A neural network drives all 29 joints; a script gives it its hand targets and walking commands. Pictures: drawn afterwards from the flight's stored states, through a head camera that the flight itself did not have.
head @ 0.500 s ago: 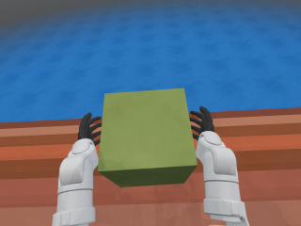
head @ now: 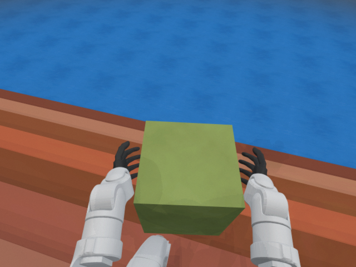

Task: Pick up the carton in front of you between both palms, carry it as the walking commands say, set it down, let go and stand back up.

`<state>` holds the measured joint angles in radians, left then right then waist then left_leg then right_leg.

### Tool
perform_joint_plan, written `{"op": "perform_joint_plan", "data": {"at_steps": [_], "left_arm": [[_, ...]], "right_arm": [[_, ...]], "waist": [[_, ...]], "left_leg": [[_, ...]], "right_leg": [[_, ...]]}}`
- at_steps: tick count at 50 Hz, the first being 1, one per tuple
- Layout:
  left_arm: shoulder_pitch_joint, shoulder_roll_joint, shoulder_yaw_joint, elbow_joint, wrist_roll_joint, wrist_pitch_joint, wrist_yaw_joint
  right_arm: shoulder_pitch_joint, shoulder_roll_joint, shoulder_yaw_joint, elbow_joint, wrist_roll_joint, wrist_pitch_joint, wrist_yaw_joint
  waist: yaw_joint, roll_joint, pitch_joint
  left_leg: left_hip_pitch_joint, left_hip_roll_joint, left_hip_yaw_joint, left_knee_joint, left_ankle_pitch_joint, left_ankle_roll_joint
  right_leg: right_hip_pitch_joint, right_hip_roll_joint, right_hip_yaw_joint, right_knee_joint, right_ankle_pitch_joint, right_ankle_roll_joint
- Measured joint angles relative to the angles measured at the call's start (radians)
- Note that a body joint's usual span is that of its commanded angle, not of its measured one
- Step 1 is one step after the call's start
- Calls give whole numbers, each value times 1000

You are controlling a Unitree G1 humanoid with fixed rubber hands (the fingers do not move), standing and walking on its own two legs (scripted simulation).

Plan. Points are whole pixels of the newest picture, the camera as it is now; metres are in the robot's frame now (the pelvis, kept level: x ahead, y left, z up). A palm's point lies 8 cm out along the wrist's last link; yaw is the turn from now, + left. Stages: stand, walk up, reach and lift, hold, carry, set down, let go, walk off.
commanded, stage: carry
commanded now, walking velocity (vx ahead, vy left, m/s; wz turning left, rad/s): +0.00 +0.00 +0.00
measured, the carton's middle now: (185, 182) +0.33 +0.04 -0.04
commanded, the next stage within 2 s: none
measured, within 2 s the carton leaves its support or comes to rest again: neither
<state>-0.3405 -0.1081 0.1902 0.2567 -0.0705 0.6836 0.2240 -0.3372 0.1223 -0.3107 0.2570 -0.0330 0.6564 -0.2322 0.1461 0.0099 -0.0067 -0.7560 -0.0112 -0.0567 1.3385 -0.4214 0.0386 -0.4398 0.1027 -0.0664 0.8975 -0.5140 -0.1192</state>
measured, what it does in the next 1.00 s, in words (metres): goes down: left foot 0.17 m lower, then right foot 0.17 m lower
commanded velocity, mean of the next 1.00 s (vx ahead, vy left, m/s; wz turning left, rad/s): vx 0.00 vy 0.00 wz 0.00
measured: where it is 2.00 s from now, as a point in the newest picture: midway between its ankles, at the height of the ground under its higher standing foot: (206, 141)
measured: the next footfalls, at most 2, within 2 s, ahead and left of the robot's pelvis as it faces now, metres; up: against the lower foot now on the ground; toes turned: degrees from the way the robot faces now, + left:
left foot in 0.22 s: +0.33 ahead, +0.07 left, -0.17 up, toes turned -3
right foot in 0.60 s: +0.62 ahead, -0.07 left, -0.34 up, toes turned +0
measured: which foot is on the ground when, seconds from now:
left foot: up 0.00-0.20, down 0.22-0.60, up 0.62-0.94, down 0.96-1.00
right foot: down 0.00-0.22, up 0.24-0.58, down 0.60-0.96, up 0.98-1.00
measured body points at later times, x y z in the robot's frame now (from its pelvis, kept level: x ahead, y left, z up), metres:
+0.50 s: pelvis +0.40 +0.00 -0.21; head +0.40 +0.01 +0.24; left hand +0.73 +0.15 -0.18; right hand +0.71 -0.17 -0.17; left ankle +0.29 +0.07 -0.86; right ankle +0.56 -0.12 -0.89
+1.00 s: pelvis +0.83 -0.02 -0.47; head +0.82 -0.03 -0.02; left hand +1.17 +0.12 -0.41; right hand +1.14 -0.20 -0.42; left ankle +0.90 +0.03 -1.19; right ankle +0.68 -0.09 -0.95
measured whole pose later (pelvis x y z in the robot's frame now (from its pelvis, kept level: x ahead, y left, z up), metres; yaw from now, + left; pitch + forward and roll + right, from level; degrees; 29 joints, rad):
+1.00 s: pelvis +0.83 -0.02 -0.47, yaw +0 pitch -1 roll -1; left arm -0.27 -0.09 0.21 0.19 -0.02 0.62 0.24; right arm -0.31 0.11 -0.18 0.19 0.04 0.65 -0.23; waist -0.10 0.06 -0.04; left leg -0.42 -0.08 0.06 0.70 -0.18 0.13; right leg -0.46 0.09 -0.10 1.82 -0.59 -0.03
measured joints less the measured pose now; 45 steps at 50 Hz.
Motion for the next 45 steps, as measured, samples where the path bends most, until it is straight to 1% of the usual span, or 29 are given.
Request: {"op": "perform_joint_plan", "data": {"at_steps": [1, 3, 5, 7, 9, 10, 11, 12, 13, 14, 16, 18, 20, 23, 24, 26, 27, 28, 29, 30, 31, 32, 33, 34, 36, 38, 39, 42, 45], "left_arm": [[8, -3, -2, -4, -8, -9, 0], [16, -7, -10, -17, -19, -26, -2], [19, -13, -21, -39, -23, -46, -6], [23, -19, -33, -67, -19, -59, -12], [33, -23, -37, -99, -5, -61, -11], [45, -18, -32, -116, 6, -56, -7], [62, -7, -23, -136, 16, -51, -1], [72, 10, -13, -148, 26, -51, 6], [69, 26, -6, -144, 32, -50, 13], [58, 31, -7, -130, 41, -44, 21], [28, 26, 22, -97, 70, -32, 35], [25, 3, 60, -68, 94, -16, 36], [29, -19, 92, -51, 104, 3, 23], [33, -30, 115, -47, 105, 4, 7], [37, -28, 116, -56, 104, -1, 4], [50, -20, 109, -81, 94, -12, 4], [52, -14, 101, -91, 89, -17, 5], [48, -10, 89, -91, 84, -21, 7], [38, -5, 73, -84, 80, -22, 7], [24, -3, 55, -75, 78, -18, 6], [11, -2, 39, -68, 71, -16, 7], [4, 9, 19, -63, 57, -10, 9], [0, 19, 2, -57, 42, -3, 12], [-3, 26, -9, -52, 30, 4, 13], [6, 27, -26, -37, 9, 13, 10], [18, 12, -29, -16, 2, 22, 6], [21, 3, -24, -6, 6, 22, 7], [24, -15, -15, 2, 13, 1, 0], [23, -28, -14, -17, 21, -30, -9]], "right_arm": [[14, 4, -1, -14, 7, -5, 4], [41, 8, 2, -51, 19, -16, 10], [64, 1, 15, -95, 31, -28, 11], [83, -10, 33, -137, 44, -37, 10], [91, -23, 58, -164, 58, -35, 7], [85, -24, 77, -163, 65, -28, 6], [69, -20, 99, -157, 64, -14, 5], [44, -11, 117, -147, 57, -1, 2], [25, -10, 131, -136, 57, 7, -3], [15, -15, 151, -132, 67, 17, -13], [15, -26, 166, -125, 88, 38, -22], [24, -31, 173, -102, 99, 60, -34], [21, -28, 161, -72, 104, 76, -36], [3, -19, 145, -42, 103, 73, -30], [-3, -15, 143, -38, 100, 65, -27], [-13, -3, 141, -39, 97, 46, -17], [-16, 2, 136, -45, 91, 38, -12], [-13, 3, 130, -55, 88, 33, -7], [-2, 1, 124, -67, 87, 29, -4], [13, -4, 115, -79, 79, 23, -5], [14, -13, 106, -75, 63, 10, -8], [13, -16, 98, -63, 44, 0, -14], [14, -14, 89, -54, 26, -5, -21], [8, -12, 77, -43, 9, -7, -25], [7, -9, 53, -18, -12, -10, -24], [28, -6, 27, -5, -14, -5, -13], [37, -2, 16, -5, -11, -1, -6], [54, -2, 6, -25, 8, -3, 12], [74, -16, 31, -66, 36, -20, 16]], "waist": [[-4, 6, 14], [-8, 9, 32], [-16, 22, 39], [-30, 37, 33], [-57, 49, 14], [-88, 47, 3], [-130, 50, -12], [-174, 44, -26], [-208, 37, -35], [-236, 39, -43], [-270, 15, -52], [-288, 2, -55], [-288, -5, -49], [-283, -13, -34], [-277, -22, -29], [-260, -42, -27], [-247, -47, -30], [-224, -49, -34], [-186, -58, -34], [-141, -64, -39], [-101, -49, -43], [-79, -45, -49], [-57, -48, -54], [-40, -45, -56], [-22, -17, -50], [-19, -1, -41], [-18, 1, -35], [-34, 18, -15], [-64, 36, -9]], "left_leg": [[-21, 11, 7, -67, 70, 4], [-51, 20, 20, -193, 329, 14], [-36, 20, 30, -385, 574, 11], [19, 14, 55, -580, 709, 3], [99, 7, 97, -701, 807, 15], [155, -4, 122, -716, 823, 32], [230, -12, 144, -733, 769, 64], [280, -34, 136, -701, 544, 79], [303, -62, 117, -654, 323, 73], [326, -83, 102, -626, 139, 81], [314, -122, 97, -521, 61, 110], [311, -143, 99, -430, -54, 110], [329, -147, 95, -377, -138, 97], [354, -139, 69, -273, -267, 92], [368, -136, 62, -237, -316, 89], [406, -133, 56, -169, -422, 81], [422, -130, 57, -120, -470, 77], [432, -121, 66, -50, -410, 72], [417, -109, 92, 83, -340, 74], [377, -95, 112, 254, -238, 60], [319, -83, 97, 403, -212, 27], [254, -86, 71, 487, -182, 9], [191, -85, 53, 489, -129, -1], [129, -71, 39, 436, -86, -5], [42, -27, 5, 212, 4, -9], [-9, 8, 3, 10, 88, -9], [-31, 19, 11, -64, 201, -5], [-32, 26, 28, -365, 589, -2], [52, 9, 81, -609, 786, 3]], "right_leg": [[12, 4, -2, 21, -34, -5], [29, 7, 6, 85, -113, -4], [54, 12, 15, 162, -210, -1], [94, 20, 17, 238, -321, 0], [132, 27, 2, 343, -398, 11], [139, 14, -15, 437, -315, 26], [120, -3, -37, 583, -203, 49], [70, -28, -46, 755, -134, 69], [16, -33, -19, 866, -128, 89], [-39, -28, 12, 898, -121, 95], [-148, -44, 90, 804, -56, 91], [-222, -69, 143, 573, 29, 95], [-284, -90, 157, 417, 137, 93], [-324, -104, 140, 170, 531, 79], [-312, -104, 129, 65, 634, 79], [-257, -96, 94, -127, 756, 80], [-222, -88, 69, -180, 830, 75], [-174, -77, 42, -216, 876, 64], [-98, -69, 16, -265, 890, 53], [-14, -62, -6, -294, 763, 23], [10, -40, -19, -260, 582, -5], [26, -22, -20, -216, 408, -20], [47, -9, -8, -190, 244, -23], [55, 3, 0, -159, 125, -10], [42, 26, -17, -57, 47, -23], [60, 38, -25, 6, -26, -33], [69, 40, -20, 38, -71, -31], [99, 41, -3, 155, -221, -26], [146, 42, -2, 291, -379, -22]]}}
